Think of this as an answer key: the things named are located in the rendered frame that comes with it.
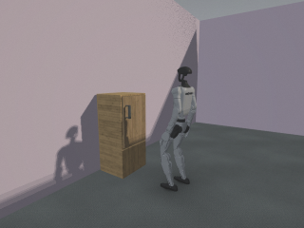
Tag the left robot hand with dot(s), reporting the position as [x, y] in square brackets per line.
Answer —
[165, 137]

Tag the handle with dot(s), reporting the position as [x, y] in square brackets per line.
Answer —
[129, 111]

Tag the left robot forearm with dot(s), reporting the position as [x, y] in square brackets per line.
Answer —
[173, 120]

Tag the left robot foot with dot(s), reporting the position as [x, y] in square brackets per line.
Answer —
[167, 186]

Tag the cupboard door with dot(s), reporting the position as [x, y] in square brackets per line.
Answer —
[134, 129]

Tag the right robot forearm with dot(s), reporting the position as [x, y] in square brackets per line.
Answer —
[191, 116]

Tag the humanoid robot torso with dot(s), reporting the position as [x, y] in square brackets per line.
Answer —
[185, 102]

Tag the right robot upper arm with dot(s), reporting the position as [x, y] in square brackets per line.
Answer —
[193, 101]

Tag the left robot upper arm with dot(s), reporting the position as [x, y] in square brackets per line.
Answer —
[176, 92]

